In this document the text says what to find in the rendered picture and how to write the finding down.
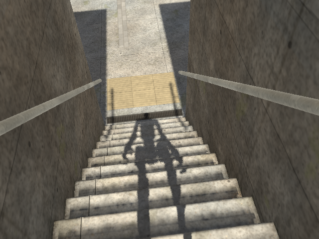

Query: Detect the stairs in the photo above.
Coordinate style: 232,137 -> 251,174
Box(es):
52,117 -> 279,239

